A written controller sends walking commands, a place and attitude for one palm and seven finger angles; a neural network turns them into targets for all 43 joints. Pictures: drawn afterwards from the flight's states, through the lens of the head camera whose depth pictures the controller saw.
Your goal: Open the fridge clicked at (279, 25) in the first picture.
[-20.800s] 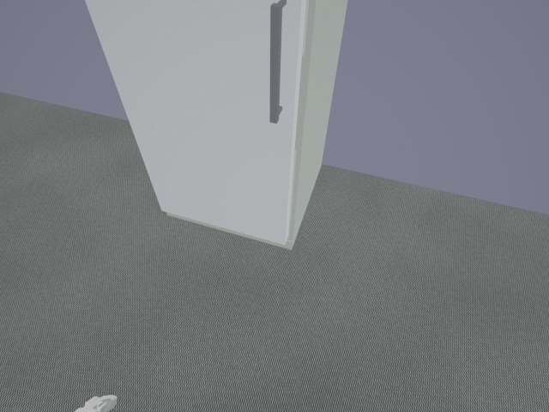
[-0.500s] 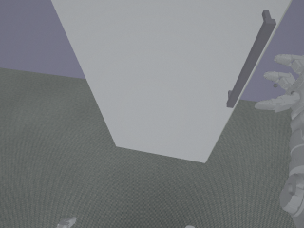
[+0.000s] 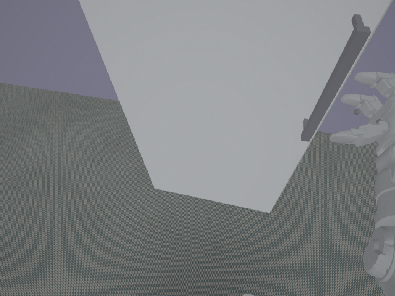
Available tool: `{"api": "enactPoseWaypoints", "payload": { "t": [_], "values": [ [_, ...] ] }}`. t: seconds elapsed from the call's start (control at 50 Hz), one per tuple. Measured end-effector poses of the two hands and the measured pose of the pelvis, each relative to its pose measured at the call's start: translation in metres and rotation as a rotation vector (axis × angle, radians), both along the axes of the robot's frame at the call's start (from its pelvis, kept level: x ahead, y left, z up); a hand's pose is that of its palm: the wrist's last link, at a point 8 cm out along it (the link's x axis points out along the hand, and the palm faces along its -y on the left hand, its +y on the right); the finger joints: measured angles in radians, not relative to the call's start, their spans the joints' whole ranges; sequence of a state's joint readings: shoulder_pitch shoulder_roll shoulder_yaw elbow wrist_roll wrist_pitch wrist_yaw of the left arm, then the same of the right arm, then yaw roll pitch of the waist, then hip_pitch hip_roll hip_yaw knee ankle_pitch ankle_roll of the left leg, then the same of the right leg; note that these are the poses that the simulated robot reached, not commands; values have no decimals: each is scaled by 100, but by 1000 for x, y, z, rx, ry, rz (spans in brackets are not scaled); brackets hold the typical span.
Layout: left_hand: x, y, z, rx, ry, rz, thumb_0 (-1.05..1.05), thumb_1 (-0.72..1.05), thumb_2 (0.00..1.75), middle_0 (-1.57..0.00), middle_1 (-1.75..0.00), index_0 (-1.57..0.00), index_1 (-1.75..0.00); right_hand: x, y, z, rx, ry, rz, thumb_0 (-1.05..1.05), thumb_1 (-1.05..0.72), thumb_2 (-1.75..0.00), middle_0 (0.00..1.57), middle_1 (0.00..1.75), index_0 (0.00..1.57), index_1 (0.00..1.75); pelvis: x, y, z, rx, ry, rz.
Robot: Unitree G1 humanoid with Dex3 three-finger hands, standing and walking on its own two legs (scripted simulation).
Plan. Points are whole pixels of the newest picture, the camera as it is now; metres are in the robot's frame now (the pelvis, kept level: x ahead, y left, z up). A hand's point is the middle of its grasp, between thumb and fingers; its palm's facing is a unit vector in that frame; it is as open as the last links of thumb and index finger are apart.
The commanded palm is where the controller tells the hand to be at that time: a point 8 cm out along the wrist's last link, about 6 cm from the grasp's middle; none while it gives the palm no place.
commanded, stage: feel for the door with the fingertips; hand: right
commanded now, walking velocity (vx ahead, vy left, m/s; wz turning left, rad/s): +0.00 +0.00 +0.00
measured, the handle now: (326, 89) +0.54 -0.19 +0.13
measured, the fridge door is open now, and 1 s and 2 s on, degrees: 0 0 0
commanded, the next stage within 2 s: slide the fingers in behind the handle in 0.76 s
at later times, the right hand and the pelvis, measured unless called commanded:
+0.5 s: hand (347, 103) +0.49 -0.22 +0.13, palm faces +0.10 +0.99 +0.02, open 14.0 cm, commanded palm +0.46 -0.27 +0.13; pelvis +0.01 +0.01 +0.00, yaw +0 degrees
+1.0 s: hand (350, 100) +0.49 -0.23 +0.14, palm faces +0.12 +0.99 +0.01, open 13.8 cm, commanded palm +0.47 -0.26 +0.13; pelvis +0.00 +0.00 +0.00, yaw +0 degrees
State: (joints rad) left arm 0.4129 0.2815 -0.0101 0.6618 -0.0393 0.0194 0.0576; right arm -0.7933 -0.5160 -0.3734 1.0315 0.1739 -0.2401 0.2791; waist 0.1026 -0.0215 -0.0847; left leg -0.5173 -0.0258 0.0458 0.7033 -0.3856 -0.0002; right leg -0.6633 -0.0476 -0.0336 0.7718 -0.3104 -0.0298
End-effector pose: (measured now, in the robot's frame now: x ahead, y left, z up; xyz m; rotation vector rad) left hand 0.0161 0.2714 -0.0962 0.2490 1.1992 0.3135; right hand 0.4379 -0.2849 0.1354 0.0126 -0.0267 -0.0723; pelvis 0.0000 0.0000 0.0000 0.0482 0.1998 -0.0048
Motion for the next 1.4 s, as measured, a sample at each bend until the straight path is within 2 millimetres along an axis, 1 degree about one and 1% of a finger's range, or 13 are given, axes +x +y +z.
{"api": "enactPoseWaypoints", "payload": {
  "t": [0.1,0.18,0.24,0.32,0.38,0.5,0.62,0.72,1.06,1.12,1.18,1.28,1.4],
  "values": [
    [10,-3,-2,-13,-33,-10,0,90,89,-20,-30,-20,-30,7,18,-3,34,27,6,-1,50,-30,30,120,30,120,0,0,0,-4,-3,0],
    [18,-5,-1,-21,-60,-16,0,90,89,-20,-30,-20,-30,14,23,-10,25,65,-19,-1,50,-30,31,120,31,120,0,2,-1,-8,4,5],
    [19,-6,-2,-24,-64,-14,0,90,89,-20,-30,-20,-30,18,21,-9,11,50,-47,-1,50,-30,31,120,31,120,0,3,-2,-9,10,9],
    [15,-5,-4,-33,-45,-7,0,90,89,-20,-30,-20,-30,22,17,3,-9,-12,-59,-1,50,-30,31,120,30,120,4,5,-2,-9,17,14],
    [11,-4,-6,-39,-21,4,0,90,89,-20,-30,-20,-30,22,14,8,-10,-10,-43,-1,50,-30,30,120,30,120,7,5,-2,-9,16,14],
    [6,-1,-5,-34,14,10,0,90,89,-20,-30,-20,-30,23,11,-1,12,76,-26,-1,50,-30,30,120,30,120,10,6,0,-8,15,6],
    [5,4,-1,-13,23,12,0,90,89,-20,-30,-20,-30,25,9,-1,14,15,-49,-1,50,-30,30,120,30,120,10,7,-1,-7,22,9],
    [4,6,-1,-3,32,14,0,90,89,-20,-30,-20,-30,27,6,0,1,17,-40,-1,50,-30,32,122,30,120,9,6,-2,-3,28,3],
    [-3,-7,-7,-28,49,-9,0,90,89,-20,-30,-20,-30,28,6,1,-2,26,-51,-1,50,-30,31,123,32,122,4,1,-4,1,38,-6],
    [-4,-8,-8,-34,44,-5,0,90,89,-20,-30,-20,-30,26,11,1,-17,20,-35,-1,50,-30,30,122,31,122,4,1,-3,2,35,-5],
    [-3,-9,-8,-40,36,-3,0,90,89,-20,-30,-20,-30,24,21,1,-10,13,-11,-1,50,-30,30,122,31,121,5,0,-3,1,27,-2],
    [4,-10,-8,-50,-3,2,0,90,89,-20,-30,-20,-30,21,37,-2,18,14,-1,-1,50,-30,30,121,31,121,6,0,-2,-5,12,8],
    [14,-8,-7,-58,-51,-2,0,90,89,-20,-30,-20,-30,16,40,-1,-3,15,-42,-1,50,-30,30,121,31,120,5,4,-2,-11,-2,14]
  ]
}}
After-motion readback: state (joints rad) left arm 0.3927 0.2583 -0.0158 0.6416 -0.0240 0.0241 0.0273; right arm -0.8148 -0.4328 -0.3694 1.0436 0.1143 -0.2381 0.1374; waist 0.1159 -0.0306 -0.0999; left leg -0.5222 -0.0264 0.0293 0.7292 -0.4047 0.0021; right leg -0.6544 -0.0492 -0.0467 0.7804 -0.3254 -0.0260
